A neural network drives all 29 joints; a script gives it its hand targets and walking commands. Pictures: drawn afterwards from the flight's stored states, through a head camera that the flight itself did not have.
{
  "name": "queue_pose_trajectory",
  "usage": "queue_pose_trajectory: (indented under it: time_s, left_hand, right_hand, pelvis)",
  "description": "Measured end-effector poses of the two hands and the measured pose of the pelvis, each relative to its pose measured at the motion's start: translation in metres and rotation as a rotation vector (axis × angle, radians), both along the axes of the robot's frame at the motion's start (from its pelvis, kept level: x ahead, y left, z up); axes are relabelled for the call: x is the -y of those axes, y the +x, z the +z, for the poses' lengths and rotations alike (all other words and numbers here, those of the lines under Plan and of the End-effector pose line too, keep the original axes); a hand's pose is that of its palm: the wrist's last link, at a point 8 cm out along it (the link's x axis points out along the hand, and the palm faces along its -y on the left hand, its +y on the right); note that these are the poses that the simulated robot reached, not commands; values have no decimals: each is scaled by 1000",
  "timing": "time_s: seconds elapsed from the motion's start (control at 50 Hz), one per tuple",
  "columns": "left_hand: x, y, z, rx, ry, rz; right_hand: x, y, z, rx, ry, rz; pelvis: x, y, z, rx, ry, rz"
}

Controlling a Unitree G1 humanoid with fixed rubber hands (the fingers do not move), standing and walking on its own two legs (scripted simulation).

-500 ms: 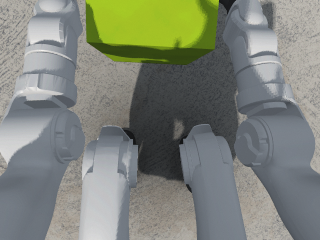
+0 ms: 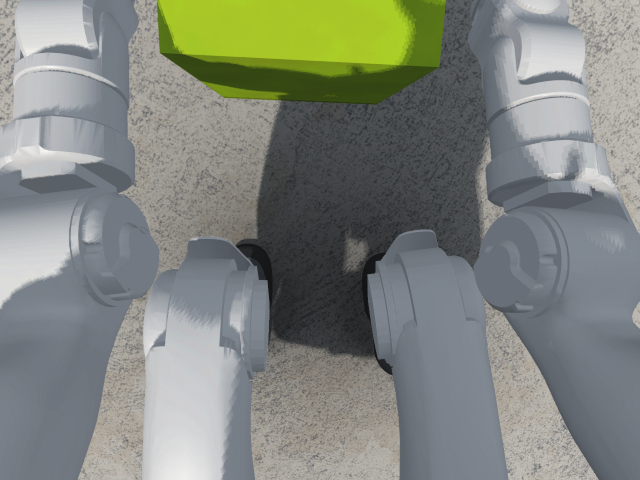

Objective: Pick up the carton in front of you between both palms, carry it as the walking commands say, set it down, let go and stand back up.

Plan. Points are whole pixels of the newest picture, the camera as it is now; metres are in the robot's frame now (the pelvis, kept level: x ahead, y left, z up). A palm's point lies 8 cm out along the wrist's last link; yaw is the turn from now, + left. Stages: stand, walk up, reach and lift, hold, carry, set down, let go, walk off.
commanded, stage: set down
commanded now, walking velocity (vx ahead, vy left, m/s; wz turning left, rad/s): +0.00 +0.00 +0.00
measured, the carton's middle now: out of the picture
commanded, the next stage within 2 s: let go in 1.64 s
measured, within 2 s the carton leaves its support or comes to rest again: neither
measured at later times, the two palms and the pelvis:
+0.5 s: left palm out of the picture +0.56 +0.20 -0.20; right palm out of the picture +0.55 -0.16 -0.20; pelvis +0.01 +0.00 -0.01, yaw -1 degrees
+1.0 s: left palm out of the picture +0.59 +0.20 -0.04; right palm out of the picture +0.57 -0.17 -0.04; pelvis +0.00 +0.00 +0.07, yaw -1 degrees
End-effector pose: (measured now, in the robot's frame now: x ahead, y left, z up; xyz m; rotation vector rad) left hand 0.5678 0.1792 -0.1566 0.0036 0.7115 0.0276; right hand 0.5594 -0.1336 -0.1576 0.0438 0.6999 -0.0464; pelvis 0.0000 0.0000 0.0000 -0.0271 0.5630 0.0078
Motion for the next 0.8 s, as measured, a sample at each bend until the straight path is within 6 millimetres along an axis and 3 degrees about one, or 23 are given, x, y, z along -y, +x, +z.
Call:
queue_pose_trajectory:
  time_s: [0.38,0.46,0.52,0.66,0.8]
  left_hand:
    - [-1,3,-24,-13,29,-25]
    - [-12,-3,-37,-47,77,23]
    - [-24,-2,-38,-35,96,65]
    - [-33,13,-13,32,92,74]
    - [-20,23,40,88,78,56]
  right_hand:
    - [3,1,-24,-21,-45,29]
    - [20,-6,-37,-59,-104,-11]
    - [36,-3,-36,-46,-124,-47]
    - [47,9,-11,9,-118,-73]
    - [38,15,40,64,-105,-88]
  pelvis:
    - [-1,8,-5,8,2,-2]
    - [-1,10,-4,-5,-1,-7]
    - [-2,9,-6,-10,0,-17]
    - [-3,3,-11,-2,2,-26]
    - [-4,-3,7,-26,1,-27]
